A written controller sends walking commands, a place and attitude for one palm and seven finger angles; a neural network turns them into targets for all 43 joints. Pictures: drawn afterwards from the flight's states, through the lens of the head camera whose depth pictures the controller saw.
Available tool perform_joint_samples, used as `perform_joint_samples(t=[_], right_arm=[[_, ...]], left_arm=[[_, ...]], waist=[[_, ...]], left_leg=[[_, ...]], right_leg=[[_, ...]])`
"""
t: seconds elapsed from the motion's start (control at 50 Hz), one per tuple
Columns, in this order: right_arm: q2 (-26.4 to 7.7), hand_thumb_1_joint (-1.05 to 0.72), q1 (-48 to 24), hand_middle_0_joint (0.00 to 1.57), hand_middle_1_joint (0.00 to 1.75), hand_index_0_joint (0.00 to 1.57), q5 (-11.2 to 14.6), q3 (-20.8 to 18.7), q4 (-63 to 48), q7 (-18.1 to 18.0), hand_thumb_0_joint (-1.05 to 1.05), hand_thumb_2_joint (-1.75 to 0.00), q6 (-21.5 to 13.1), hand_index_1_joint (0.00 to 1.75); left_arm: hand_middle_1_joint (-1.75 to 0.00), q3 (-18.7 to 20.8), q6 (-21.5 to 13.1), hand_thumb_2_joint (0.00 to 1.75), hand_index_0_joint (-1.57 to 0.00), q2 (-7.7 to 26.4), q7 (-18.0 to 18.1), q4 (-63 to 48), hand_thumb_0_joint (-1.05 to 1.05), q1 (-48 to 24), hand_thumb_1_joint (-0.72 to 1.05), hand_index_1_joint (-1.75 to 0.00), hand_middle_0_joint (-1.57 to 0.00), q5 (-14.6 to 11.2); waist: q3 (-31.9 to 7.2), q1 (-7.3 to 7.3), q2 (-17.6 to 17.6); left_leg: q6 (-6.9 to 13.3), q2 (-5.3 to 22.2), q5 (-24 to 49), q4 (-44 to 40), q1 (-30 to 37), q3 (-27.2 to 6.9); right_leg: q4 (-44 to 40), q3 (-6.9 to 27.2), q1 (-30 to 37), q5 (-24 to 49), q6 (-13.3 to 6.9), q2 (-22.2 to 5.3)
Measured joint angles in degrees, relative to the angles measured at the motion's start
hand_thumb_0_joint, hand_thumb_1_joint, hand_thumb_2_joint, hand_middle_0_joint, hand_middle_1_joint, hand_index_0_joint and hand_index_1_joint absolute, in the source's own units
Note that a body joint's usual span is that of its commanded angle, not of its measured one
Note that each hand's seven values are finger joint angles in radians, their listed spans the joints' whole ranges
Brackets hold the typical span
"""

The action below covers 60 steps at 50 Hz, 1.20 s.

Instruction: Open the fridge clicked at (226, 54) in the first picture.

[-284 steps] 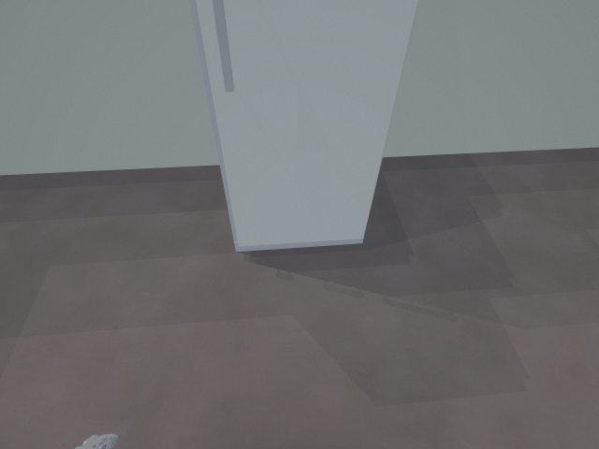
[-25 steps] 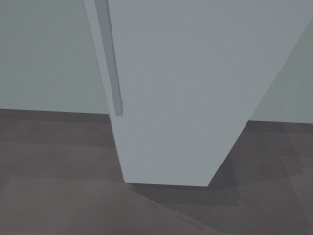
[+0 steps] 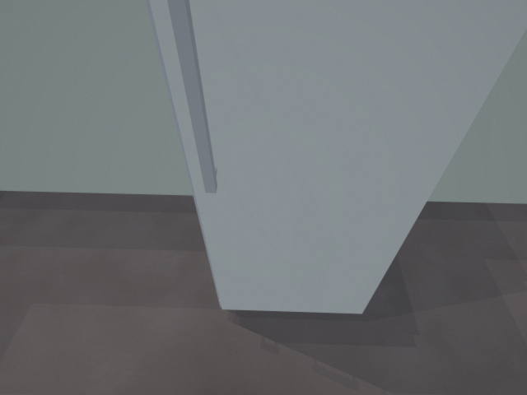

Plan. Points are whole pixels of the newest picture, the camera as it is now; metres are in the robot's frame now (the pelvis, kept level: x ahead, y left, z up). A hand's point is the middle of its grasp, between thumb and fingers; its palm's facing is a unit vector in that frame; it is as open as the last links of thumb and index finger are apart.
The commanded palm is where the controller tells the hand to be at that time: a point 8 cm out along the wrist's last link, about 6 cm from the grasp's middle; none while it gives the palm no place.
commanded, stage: look again from close up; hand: left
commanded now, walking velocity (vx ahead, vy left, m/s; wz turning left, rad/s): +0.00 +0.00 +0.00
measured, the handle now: (198, 95) +0.49 +0.13 +0.22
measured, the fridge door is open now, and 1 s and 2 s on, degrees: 0 0 0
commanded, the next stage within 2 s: raise the hand to about handle height in 0.48 s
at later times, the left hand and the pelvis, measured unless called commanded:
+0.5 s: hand out of the picture -0.01 +0.18 -0.17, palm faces -0.03 -0.98 -0.21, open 7.4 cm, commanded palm none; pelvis -0.01 -0.01 +0.01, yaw -1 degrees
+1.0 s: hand (136, 390) +0.14 +0.18 -0.02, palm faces +0.08 -1.00 -0.01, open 8.6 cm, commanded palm +0.13 +0.24 +0.01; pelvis -0.03 -0.03 -0.05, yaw +1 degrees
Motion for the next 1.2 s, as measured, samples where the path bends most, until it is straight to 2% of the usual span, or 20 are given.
perform_joint_samples(t=[0.26,0.6,0.62,0.64,0.68,0.72,0.74,0.8,0.84,0.86,0.9,0.94,1.0,1.08,1.14,1.2], right_arm=[[0.4,-0.91,0.2,0.20,0.30,0.20,0.1,0.4,0.7,0.6,0.01,-0.90,0.0,0.30],[-0.9,-0.90,-2.2,0.20,0.30,0.20,0.5,0.1,2.6,0.4,0.01,-0.90,-0.3,0.30],[-1.1,-0.90,-1.3,0.20,0.30,0.20,1.1,0.2,0.0,0.0,0.01,-0.90,-0.7,0.30],[-1.1,-0.90,0.2,0.20,0.30,0.20,1.9,0.4,-2.9,-1.2,0.01,-0.90,-3.0,0.30],[-0.9,-0.90,2.1,0.20,0.30,0.20,2.9,0.3,-7.2,-3.0,0.01,-0.90,-8.4,0.30],[-1.3,-0.90,2.2,0.20,0.30,0.20,3.3,-0.1,-11.0,-3.5,0.01,-0.90,-11.6,0.30],[-1.5,-0.90,1.5,0.20,0.30,0.20,3.2,-0.4,-12.6,-3.5,0.01,-0.90,-12.4,0.30],[-1.6,-0.90,-1.9,0.20,0.30,0.20,2.0,-1.3,-16.7,-2.1,0.01,-0.90,-13.0,0.30],[-1.5,-0.90,-4.4,0.20,0.30,0.20,1.9,-1.9,-19.4,-0.7,0.01,-0.90,-12.6,0.30],[-1.7,-0.90,-5.4,0.20,0.30,0.20,2.1,-2.2,-21.1,-0.2,0.01,-0.90,-12.3,0.30],[-2.3,-0.90,-6.5,0.20,0.30,0.20,2.7,-2.5,-24.3,0.1,0.01,-0.90,-11.6,0.30],[-3.1,-0.90,-6.7,0.20,0.30,0.20,3.0,-2.7,-27.1,-0.5,0.01,-0.90,-11.2,0.30],[-4.1,-0.90,-5.6,0.20,0.30,0.20,2.9,-2.9,-29.2,-1.9,0.01,-0.90,-11.7,0.30],[-4.8,-0.90,-4.1,0.20,0.30,0.20,2.4,-2.1,-27.9,-3.5,0.01,-0.90,-13.3,0.30],[-4.4,-0.90,-3.8,0.20,0.30,0.20,2.8,-0.7,-25.5,-4.1,0.01,-0.90,-14.0,0.30],[-3.2,-0.90,-3.5,0.20,0.30,0.20,3.2,0.6,-23.7,-4.3,0.01,-0.90,-13.9,0.30]], left_arm=[[-0.30,-0.2,0.6,0.90,-0.20,2.0,-0.8,-0.1,0.00,0.5,0.91,-0.30,-0.20,0.1],[-0.30,-0.2,0.4,0.90,-0.20,2.0,-0.7,2.4,0.00,0.5,0.91,-0.30,-0.20,0.3],[-0.30,0.6,4.0,0.90,-0.20,1.8,-0.5,-7.1,0.01,3.5,0.91,-0.30,-0.20,-2.2],[-0.30,1.7,6.5,0.90,-0.20,1.8,0.1,-19.7,0.01,6.7,0.90,-0.30,-0.20,-3.8],[-0.31,2.4,3.1,0.90,-0.20,2.1,2.6,-38.9,0.02,10.8,0.89,-0.31,-0.20,-6.3],[-0.32,3.3,-1.3,0.89,-0.20,1.5,3.0,-50.2,0.02,10.0,0.88,-0.32,-0.20,-8.4],[-0.32,4.3,-4.4,0.88,-0.20,1.2,2.1,-53.1,0.02,8.5,0.87,-0.33,-0.20,-9.0],[-0.35,8.1,-16.8,0.86,-0.20,1.1,-4.7,-54.2,0.01,3.6,0.82,-0.35,-0.20,-11.5],[-0.38,10.3,-24.4,0.85,-0.21,2.0,-12.0,-52.3,0.01,1.6,0.79,-0.38,-0.20,-13.3],[-0.39,11.1,-26.4,0.84,-0.21,2.6,-15.7,-51.2,0.01,1.3,0.77,-0.39,-0.20,-14.1],[-0.41,12.2,-26.4,0.82,-0.21,3.6,-21.5,-50.3,0.00,2.4,0.72,-0.42,-0.21,-16.0],[-0.44,13.0,-23.8,0.80,-0.22,4.1,-24.1,-50.5,0.00,5.2,0.68,-0.44,-0.21,-17.7],[-0.49,14.4,-21.8,0.78,-0.23,4.0,-23.3,-52.6,0.01,9.8,0.61,-0.49,-0.22,-18.9],[-0.54,15.2,-25.0,0.74,-0.23,4.4,-21.3,-57.8,0.01,11.4,0.51,-0.55,-0.23,-19.0],[-0.59,15.1,-25.8,0.71,-0.23,5.5,-23.3,-59.3,0.01,7.9,0.44,-0.59,-0.23,-19.6],[-0.63,15.4,-21.9,0.68,-0.24,7.6,-26.2,-58.5,0.01,3.8,0.37,-0.64,-0.23,-20.1]], waist=[[-0.4,0.43,-1.7],[0.5,1.05,-2.0],[0.7,0.64,-1.8],[1.1,0.91,-2.1],[0.2,1.11,-2.8],[-1.2,0.03,-2.1],[-2.2,-0.56,-1.5],[-6.0,-1.24,-0.9],[-7.6,-1.17,-1.4],[-7.7,-1.06,-1.5],[-7.7,-0.63,-1.8],[-7.8,0.10,-1.9],[-7.8,1.53,-1.8],[-7.1,3.23,-1.2],[-6.3,3.55,-0.5],[-5.9,3.02,0.1]], left_leg=[[0.0,-0.3,2.5,-3.9,0.9,1.3],[-0.7,0.7,3.5,-5.5,1.6,1.1],[-0.7,0.8,3.2,-4.7,1.0,0.7],[-0.7,0.5,3.2,-4.5,0.9,0.6],[-0.8,-0.4,3.3,-4.0,-0.1,0.4],[-0.8,-0.9,3.1,-2.3,-2.3,-0.7],[-0.8,-0.9,2.9,-1.0,-3.9,-1.2],[-1.3,0.2,1.4,4.4,-11.0,-1.4],[-1.8,1.0,-0.1,9.1,-16.0,-1.3],[-1.9,1.4,-0.9,11.3,-17.9,-1.4],[-2.2,1.8,-2.2,14.7,-20.6,-1.8],[-2.4,2.0,-3.2,17.0,-22.2,-2.3],[-2.6,2.3,-4.3,19.2,-23.6,-3.5],[-2.8,2.4,-5.1,21.2,-24.8,-5.8],[-2.9,2.4,-5.0,21.6,-24.9,-6.8],[-2.9,2.6,-4.4,20.1,-23.7,-6.6]], right_leg=[[-1.1,1.2,-1.0,1.4,-0.1,-0.4],[-3.6,1.1,0.0,2.9,-0.6,0.8],[-3.3,0.8,-0.2,2.9,-0.7,0.9],[-2.3,0.6,-0.6,2.4,-0.7,0.6],[0.8,0.3,-2.5,1.0,-1.1,-0.3],[3.0,-0.9,-4.2,-0.3,-0.8,-0.8],[4.1,-1.3,-5.5,-0.7,-0.8,-0.7],[10.1,-1.2,-12.9,-2.5,-1.4,-0.1],[15.5,-0.7,-18.3,-4.4,-1.9,0.5],[17.8,-0.7,-20.2,-5.3,-2.0,0.7],[21.3,-0.8,-22.8,-6.9,-2.5,1.0],[23.4,-1.1,-24.1,-8.0,-2.7,1.2],[24.7,-2.2,-24.6,-9.0,-3.0,1.6],[24.9,-4.3,-24.0,-9.6,-3.4,2.2],[24.5,-5.3,-23.5,-9.4,-3.6,2.5],[22.8,-5.0,-22.4,-8.5,-3.5,2.7]])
